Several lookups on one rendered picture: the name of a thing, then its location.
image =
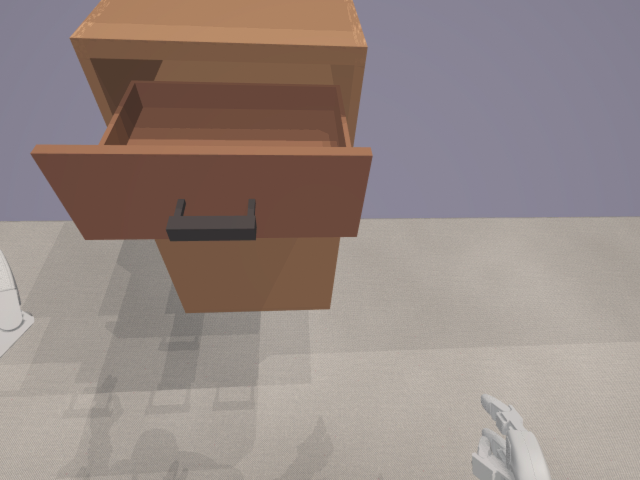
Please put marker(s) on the robot left hand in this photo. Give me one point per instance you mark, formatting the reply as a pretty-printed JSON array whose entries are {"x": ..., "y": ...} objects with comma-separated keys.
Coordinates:
[{"x": 13, "y": 321}]

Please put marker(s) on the drawer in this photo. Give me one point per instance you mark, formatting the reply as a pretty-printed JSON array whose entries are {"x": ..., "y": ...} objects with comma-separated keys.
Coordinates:
[{"x": 216, "y": 145}]

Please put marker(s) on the robot right hand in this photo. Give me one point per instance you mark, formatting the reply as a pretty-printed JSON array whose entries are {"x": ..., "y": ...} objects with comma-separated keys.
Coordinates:
[{"x": 519, "y": 457}]

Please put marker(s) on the cabinet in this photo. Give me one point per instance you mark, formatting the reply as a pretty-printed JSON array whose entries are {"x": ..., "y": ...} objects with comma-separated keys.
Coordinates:
[{"x": 317, "y": 42}]

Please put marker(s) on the handle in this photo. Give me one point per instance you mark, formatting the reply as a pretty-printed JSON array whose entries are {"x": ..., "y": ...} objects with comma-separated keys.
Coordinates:
[{"x": 211, "y": 228}]

